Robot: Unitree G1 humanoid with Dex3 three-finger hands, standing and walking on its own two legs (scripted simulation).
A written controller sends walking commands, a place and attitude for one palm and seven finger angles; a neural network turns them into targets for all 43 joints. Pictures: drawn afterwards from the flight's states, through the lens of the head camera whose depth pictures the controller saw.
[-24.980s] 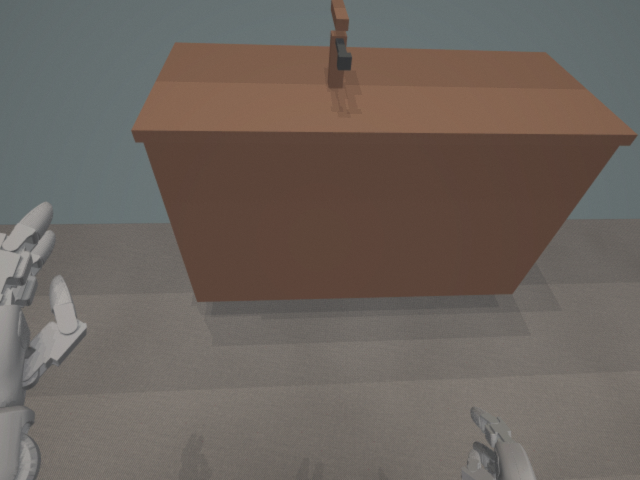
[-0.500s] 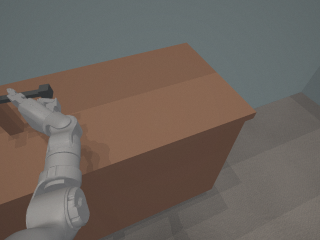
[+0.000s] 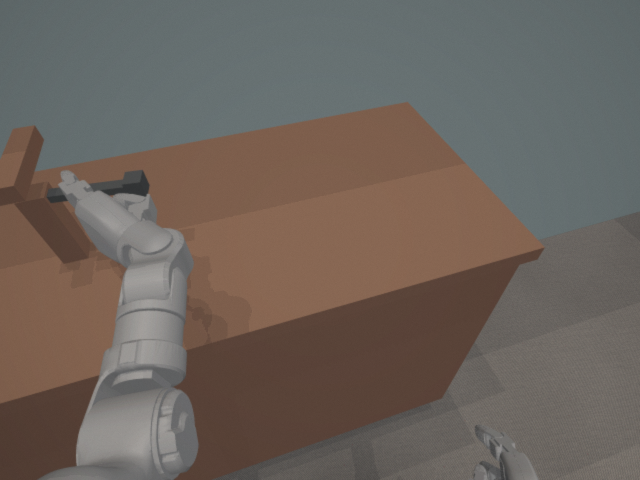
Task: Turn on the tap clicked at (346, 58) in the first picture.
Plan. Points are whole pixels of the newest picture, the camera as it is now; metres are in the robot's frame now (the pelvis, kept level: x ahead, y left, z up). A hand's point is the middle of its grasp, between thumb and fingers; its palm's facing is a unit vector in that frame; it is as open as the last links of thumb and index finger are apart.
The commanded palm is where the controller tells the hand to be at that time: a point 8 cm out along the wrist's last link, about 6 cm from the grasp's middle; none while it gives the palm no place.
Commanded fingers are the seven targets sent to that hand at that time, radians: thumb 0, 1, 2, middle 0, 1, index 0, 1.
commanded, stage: lift the hand up off the lever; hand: left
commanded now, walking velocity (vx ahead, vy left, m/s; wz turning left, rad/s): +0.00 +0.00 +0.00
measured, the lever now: (136, 184) +0.46 +0.30 +0.13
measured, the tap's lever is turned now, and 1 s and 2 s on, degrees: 83 83 83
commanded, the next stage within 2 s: draw the hand back beside the body in 1.64 s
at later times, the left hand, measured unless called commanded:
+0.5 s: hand (138, 195) +0.40 +0.26 +0.16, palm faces +0.85 -0.52 -0.05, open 7.8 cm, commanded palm +0.34 +0.27 +0.17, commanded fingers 0.00 0.90 0.90 -0.15 -0.15 -0.15 -0.15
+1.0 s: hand (123, 187) +0.39 +0.26 +0.19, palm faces +0.85 -0.52 -0.04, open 7.8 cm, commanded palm +0.34 +0.28 +0.19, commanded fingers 0.00 0.90 0.90 -0.15 -0.15 -0.15 -0.15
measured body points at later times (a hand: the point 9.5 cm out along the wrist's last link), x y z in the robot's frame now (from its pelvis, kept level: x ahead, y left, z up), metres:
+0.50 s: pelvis +0.00 -0.01 +0.00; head +0.00 -0.03 +0.45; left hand +0.35 +0.28 +0.17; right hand +0.15 -0.26 -0.12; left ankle -0.03 +0.13 -0.73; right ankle +0.01 -0.09 -0.73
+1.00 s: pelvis -0.01 -0.01 +0.01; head -0.01 -0.03 +0.46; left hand +0.34 +0.29 +0.19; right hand +0.18 -0.24 -0.10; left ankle -0.03 +0.13 -0.73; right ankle +0.01 -0.09 -0.73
